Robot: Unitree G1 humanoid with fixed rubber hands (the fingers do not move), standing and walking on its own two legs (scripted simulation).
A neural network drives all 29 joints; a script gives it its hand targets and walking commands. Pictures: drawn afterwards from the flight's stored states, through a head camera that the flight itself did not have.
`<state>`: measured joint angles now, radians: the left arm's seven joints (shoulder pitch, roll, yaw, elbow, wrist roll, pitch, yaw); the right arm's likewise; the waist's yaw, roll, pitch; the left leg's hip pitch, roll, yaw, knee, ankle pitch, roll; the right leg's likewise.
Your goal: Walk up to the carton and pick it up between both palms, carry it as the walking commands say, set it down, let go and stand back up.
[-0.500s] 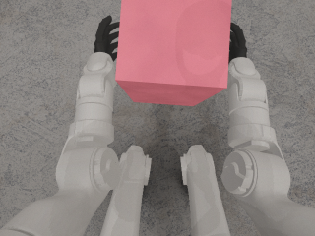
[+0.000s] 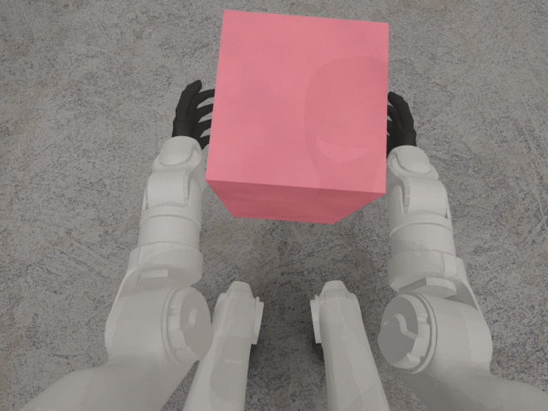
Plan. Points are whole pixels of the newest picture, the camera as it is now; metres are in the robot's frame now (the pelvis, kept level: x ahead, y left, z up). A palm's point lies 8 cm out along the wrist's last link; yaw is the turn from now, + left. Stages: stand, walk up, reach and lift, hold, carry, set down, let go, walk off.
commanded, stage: reach and lift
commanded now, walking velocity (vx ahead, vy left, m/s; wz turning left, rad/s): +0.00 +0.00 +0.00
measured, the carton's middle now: (292, 143) +0.50 -0.01 -0.12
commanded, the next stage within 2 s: none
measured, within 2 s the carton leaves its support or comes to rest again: neither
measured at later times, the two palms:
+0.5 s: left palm (172, 129) +0.46 +0.13 +0.02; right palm (426, 144) +0.45 -0.16 +0.01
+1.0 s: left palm (147, 119) +0.43 +0.13 +0.10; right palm (465, 137) +0.42 -0.16 +0.09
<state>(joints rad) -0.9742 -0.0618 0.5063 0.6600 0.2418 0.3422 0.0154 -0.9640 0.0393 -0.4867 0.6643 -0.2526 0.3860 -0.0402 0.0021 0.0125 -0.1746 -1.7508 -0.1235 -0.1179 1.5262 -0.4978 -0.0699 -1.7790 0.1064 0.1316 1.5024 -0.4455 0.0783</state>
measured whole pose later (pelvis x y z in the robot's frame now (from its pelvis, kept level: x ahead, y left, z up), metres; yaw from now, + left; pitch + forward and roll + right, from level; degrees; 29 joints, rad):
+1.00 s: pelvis +0.05 +0.00 +0.14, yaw +0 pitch +28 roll +1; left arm -0.58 -0.16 0.42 0.56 0.26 0.30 -0.01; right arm -0.57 0.13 -0.41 0.56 -0.25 0.34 -0.02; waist -0.01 0.01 -0.18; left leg -1.08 -0.09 -0.15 0.96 -0.38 -0.04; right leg -1.11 0.08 0.15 0.95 -0.34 0.04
